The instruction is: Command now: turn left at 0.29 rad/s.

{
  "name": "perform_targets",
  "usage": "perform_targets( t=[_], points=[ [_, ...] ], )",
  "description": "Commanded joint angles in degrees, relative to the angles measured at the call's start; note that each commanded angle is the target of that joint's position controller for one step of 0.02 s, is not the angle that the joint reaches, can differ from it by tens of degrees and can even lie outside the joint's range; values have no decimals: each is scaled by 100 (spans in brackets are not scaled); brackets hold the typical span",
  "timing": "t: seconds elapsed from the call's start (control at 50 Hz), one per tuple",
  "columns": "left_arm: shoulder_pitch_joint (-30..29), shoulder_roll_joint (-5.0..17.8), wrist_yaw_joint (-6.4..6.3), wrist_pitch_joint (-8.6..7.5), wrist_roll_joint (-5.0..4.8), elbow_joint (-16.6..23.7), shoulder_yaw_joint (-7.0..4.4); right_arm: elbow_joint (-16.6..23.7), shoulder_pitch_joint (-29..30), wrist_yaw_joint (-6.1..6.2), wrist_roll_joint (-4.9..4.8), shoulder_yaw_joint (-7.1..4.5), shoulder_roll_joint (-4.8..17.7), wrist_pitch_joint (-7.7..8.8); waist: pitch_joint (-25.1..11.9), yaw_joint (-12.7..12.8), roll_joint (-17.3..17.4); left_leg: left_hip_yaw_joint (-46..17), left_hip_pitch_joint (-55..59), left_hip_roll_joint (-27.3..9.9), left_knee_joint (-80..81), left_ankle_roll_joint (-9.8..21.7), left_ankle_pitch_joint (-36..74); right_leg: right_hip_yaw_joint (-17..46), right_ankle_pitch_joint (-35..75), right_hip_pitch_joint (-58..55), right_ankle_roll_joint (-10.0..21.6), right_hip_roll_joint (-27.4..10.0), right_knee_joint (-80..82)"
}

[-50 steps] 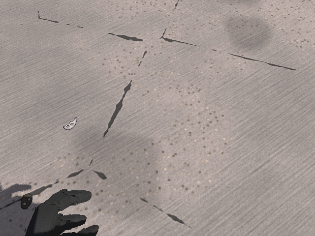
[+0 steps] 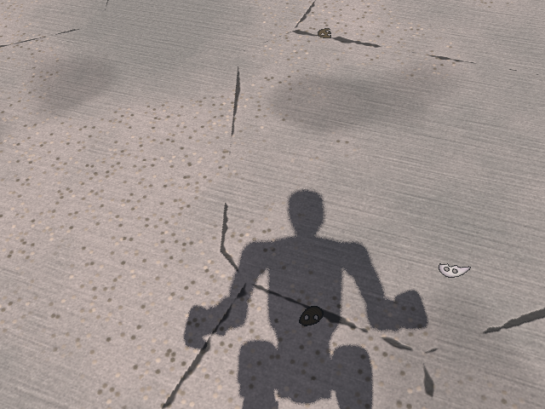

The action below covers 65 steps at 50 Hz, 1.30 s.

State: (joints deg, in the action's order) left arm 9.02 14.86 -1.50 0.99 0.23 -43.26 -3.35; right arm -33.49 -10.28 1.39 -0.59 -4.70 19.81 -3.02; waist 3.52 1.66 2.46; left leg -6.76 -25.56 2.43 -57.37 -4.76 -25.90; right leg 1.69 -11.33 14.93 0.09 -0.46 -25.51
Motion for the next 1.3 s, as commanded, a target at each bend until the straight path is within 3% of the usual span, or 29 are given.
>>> perform_targets(
  t=[0.02,0.1,0.12,0.14,0.16,0.18,0.2,0.28,0.38,0.48,0.5,0.52,0.54,0.56,0.58,0.62,0.64,0.76,0.84,0.94,0.98,1.0,1.02,1.04,1.06,1.12,1.18,1.24,1.3],
  points=[
    [-214,1122,11,-13,-34,350,-265,458,213,-13,2,24,192,117,-780,57,-1425,460,310,-122,1254,-11,-121,1004,1772,-884,1267,-1183,576],
    [90,773,101,-34,-200,130,-85,57,-294,-24,82,42,24,136,-689,-186,-1163,543,2168,-92,4126,311,1723,1034,1673,-93,816,-894,288],
    [265,778,161,-118,-134,125,-69,80,-432,32,115,-46,425,115,-844,-137,-717,60,2870,-654,3877,486,2349,964,950,419,418,-692,58],
    [252,586,230,-232,-44,273,-16,118,-355,101,222,-191,1036,52,-888,22,604,-565,2903,-1547,3457,996,3364,412,-385,1043,27,-129,-490],
    [-97,837,203,-256,-146,364,-81,75,-266,65,287,-211,910,57,-839,-217,992,-775,2099,-1920,3659,1547,2868,-45,-1315,933,-171,-10,-967],
    [-257,1123,174,-225,-202,384,-184,158,-86,58,301,-183,766,99,-589,-336,916,-821,1938,-1954,3802,1716,2768,-126,-1635,1098,-265,-8,-1804],
    [-255,1128,140,-155,-234,368,-249,140,-75,92,305,-160,644,142,-494,-375,993,-841,2014,-2055,3836,1781,3107,-101,-2018,1528,-316,-19,-2679],
    [135,793,63,176,-216,353,-282,114,347,151,153,-86,313,295,-304,-148,668,9,2020,-1958,3794,1667,3821,10,-1633,2033,-560,-270,-3768],
    [-191,588,289,227,-201,828,-182,21,349,135,134,-222,535,234,-605,-344,612,628,2185,-2030,3625,1645,3822,-447,-1155,1379,-512,-380,-2355],
    [371,850,360,371,-203,958,-370,-102,456,-32,-115,-314,631,323,-756,12,484,1223,1767,-2085,2650,1105,3445,-859,-248,63,26,-36,-707],
    [778,1150,260,357,-170,882,-513,-242,131,-79,-88,-281,445,355,-900,143,-152,1592,1155,-1688,1674,700,2802,-418,747,-872,324,-3,-117],
    [1071,2111,123,294,-159,968,-752,79,301,-88,211,-141,47,376,-885,100,-2164,1878,-903,-767,-351,32,-527,2031,3690,-2112,1210,-1502,107],
    [1047,2056,208,93,93,1121,-666,324,924,-25,240,-111,100,392,-1445,380,-1914,555,-1581,-131,-1412,-36,-1631,3398,3245,-1937,2266,-2170,462],
    [867,1805,251,-60,85,1133,-578,307,1082,7,124,-169,347,389,-1272,368,-1168,177,-1715,-283,-1688,85,-1331,2934,2632,-1852,2151,-2024,609],
    [654,1637,201,-132,-28,1096,-533,286,1094,36,70,-182,363,407,-991,190,-911,74,-1746,-354,-1503,208,-804,2565,2081,-1630,1846,-1710,618],
    [72,1318,65,-50,-226,1192,-406,135,925,113,181,-238,468,389,-741,-113,-495,30,-1584,-473,-899,251,100,2060,1331,-1254,1324,-1240,720],
    [-18,1405,14,-18,-159,1292,-412,118,831,86,143,-229,418,389,-749,-200,-878,58,-1253,-331,-849,184,312,2080,1594,-899,1394,-1179,701],
    [10,1495,-107,93,-166,1345,-465,-79,754,17,94,-142,174,418,-888,-152,-809,-23,-810,93,646,-90,858,2208,1202,-743,1219,-743,479],
    [-98,1507,-90,147,-150,1425,-484,-88,869,-23,52,-158,243,461,-765,-80,-1089,-159,-457,220,1364,-53,893,2720,505,-434,1115,-595,403],
    [-259,1490,-25,196,-184,1529,-487,-150,693,-115,8,-225,402,613,-896,-96,-1329,-242,326,264,2494,119,820,3352,1140,-512,1006,-448,47],
    [-433,1338,-25,215,-221,1567,-412,-325,295,-143,27,-275,477,645,-1027,-287,-1253,-56,1178,42,3591,251,1805,3138,1045,-378,768,-214,-360],
    [-78,1056,-20,220,-183,1514,-316,-296,317,-125,89,-309,672,620,-1242,-107,-584,-695,1872,-761,3829,565,2189,2717,-414,9,512,126,-1044],
    [289,864,-6,198,-156,1554,-243,-174,677,-92,217,-332,1054,543,-956,302,1046,-2063,2170,-1788,4001,1355,3137,1588,-2359,1121,165,1053,-2082],
    [253,1382,-16,134,-88,1501,-384,-166,482,-103,313,-304,819,557,-818,100,1163,-2917,1831,-2408,4075,2094,3150,1265,-2727,1539,-162,870,-3464],
    [286,1671,-11,123,-91,1374,-475,-104,609,-84,222,-206,570,560,-714,124,687,-2438,1645,-2300,3947,2119,2949,1168,-2320,1566,-302,611,-4074],
    [213,1189,6,177,-84,1202,-319,-214,409,13,20,-92,385,452,-635,-101,289,-1399,1797,-1494,4042,1644,1336,806,-1410,1807,-479,470,-4331],
    [27,885,130,14,-152,1264,-138,-390,-287,18,16,-118,587,456,-626,-457,878,-1445,2114,-1361,4578,1530,-953,174,-1298,1981,-395,306,-3451],
    [-311,723,156,-221,-84,1342,-38,-425,-464,-6,-36,-100,699,520,-341,-493,813,-1467,1593,-1414,4793,1575,-786,-48,-1442,1226,-195,126,-2036],
    [79,693,174,-485,-126,1131,-48,-371,-377,-75,-136,-99,788,510,-73,-164,839,-1329,777,-1183,4624,1606,-362,-236,-1249,-107,-8,289,-343]
  ],
)
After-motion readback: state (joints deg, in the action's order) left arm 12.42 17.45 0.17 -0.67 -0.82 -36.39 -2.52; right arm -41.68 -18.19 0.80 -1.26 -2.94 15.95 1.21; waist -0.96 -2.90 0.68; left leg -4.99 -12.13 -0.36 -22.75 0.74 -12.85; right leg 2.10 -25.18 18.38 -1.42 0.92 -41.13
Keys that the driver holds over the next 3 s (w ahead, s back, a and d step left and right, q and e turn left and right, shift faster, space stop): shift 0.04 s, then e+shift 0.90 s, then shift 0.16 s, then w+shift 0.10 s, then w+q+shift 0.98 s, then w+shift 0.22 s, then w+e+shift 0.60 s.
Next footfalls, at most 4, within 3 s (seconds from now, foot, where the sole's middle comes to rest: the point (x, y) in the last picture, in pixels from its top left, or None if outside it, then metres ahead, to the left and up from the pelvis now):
0.12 left None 0.02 0.15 -0.78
0.50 right None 0.01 -0.11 -0.78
1.00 left None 0.17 0.02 -0.78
1.36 right None -0.03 -0.14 -0.78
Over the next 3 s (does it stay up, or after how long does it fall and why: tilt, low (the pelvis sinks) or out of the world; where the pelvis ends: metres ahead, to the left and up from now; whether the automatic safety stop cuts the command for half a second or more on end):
stays up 1.32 -0.37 -0.03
